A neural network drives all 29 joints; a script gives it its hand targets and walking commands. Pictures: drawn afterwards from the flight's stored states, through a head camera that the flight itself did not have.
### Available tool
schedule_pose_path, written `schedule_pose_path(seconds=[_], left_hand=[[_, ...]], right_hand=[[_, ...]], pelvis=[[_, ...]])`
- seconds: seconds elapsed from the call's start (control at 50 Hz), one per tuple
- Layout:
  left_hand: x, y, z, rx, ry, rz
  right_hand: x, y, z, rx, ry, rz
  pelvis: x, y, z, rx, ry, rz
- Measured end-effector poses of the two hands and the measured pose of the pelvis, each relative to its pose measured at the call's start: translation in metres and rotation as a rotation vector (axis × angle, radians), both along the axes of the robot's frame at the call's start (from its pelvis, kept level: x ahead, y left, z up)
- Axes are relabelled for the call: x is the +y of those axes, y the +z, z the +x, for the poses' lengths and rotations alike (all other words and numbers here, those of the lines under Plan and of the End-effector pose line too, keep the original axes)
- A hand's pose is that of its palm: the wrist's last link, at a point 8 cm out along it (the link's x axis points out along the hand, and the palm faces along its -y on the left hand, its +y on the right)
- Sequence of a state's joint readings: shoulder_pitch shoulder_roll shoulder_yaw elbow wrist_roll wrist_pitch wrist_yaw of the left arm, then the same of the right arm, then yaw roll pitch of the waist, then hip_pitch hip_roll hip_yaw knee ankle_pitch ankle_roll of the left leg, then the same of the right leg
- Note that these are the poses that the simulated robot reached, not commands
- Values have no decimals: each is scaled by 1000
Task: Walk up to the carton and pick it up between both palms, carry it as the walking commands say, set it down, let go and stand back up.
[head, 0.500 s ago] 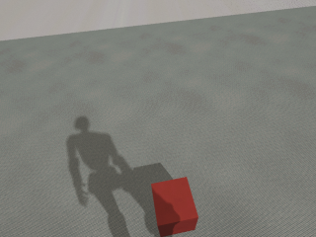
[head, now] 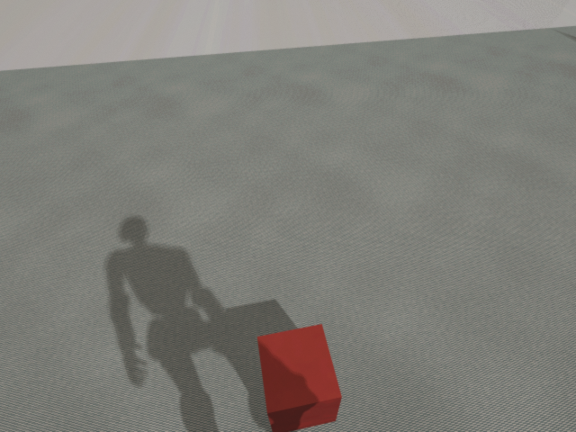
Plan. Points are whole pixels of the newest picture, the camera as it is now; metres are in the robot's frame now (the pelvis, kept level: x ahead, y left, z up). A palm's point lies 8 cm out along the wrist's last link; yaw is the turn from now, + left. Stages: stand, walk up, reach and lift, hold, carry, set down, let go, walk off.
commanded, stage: walk up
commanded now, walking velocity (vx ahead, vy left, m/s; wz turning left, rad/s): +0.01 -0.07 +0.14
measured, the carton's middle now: (297, 380) +0.42 +0.00 -0.65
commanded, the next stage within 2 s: none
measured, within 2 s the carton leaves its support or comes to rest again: neither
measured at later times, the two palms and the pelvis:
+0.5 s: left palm out of the picture -0.04 +0.22 -0.15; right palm out of the picture +0.02 -0.25 -0.15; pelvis +0.00 -0.02 -0.01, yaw +3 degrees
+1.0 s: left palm out of the picture -0.04 +0.22 -0.17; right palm out of the picture +0.07 -0.23 -0.15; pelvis +0.01 -0.02 -0.02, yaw +4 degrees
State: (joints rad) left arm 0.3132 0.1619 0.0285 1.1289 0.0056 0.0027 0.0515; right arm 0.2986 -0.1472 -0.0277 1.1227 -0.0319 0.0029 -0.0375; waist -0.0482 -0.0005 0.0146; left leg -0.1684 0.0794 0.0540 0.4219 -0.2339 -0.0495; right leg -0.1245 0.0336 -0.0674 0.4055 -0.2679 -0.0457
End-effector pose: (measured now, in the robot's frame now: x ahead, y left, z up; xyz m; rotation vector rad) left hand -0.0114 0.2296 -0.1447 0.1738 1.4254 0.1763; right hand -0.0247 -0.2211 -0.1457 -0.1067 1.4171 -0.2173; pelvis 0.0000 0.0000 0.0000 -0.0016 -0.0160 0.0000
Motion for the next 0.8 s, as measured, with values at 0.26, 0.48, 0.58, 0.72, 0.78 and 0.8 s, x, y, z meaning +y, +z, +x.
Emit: schedule_pose_path(seconds=[0.26, 0.48, 0.58, 0.72, 0.78, 0.8], left_hand=[[-16, -3, -29, 24, 66, 13], [-16, -3, -32, 29, 90, 11], [-11, -6, -33, 46, 110, 15], [-4, -2, -34, 69, 96, 38], [-7, -1, -35, 60, 102, 48], [-8, -1, -36, 59, 106, 53]], right_hand=[[-18, -5, 5, 24, 56, -4], [-24, -3, 42, -40, 90, -27], [-18, -2, 47, -22, 105, -29], [-22, -8, 40, 5, 95, -20], [-28, -12, 41, 21, 99, -19], [-28, -12, 46, 18, 107, -18]], pelvis=[[-18, -5, -4, 1, 33, -18], [-17, -5, 0, 7, 45, -13], [-16, -7, 6, 15, 54, -16], [-22, -10, 11, 40, 54, -3], [-25, -12, 12, 46, 68, -10], [-25, -12, 13, 46, 76, -11]])
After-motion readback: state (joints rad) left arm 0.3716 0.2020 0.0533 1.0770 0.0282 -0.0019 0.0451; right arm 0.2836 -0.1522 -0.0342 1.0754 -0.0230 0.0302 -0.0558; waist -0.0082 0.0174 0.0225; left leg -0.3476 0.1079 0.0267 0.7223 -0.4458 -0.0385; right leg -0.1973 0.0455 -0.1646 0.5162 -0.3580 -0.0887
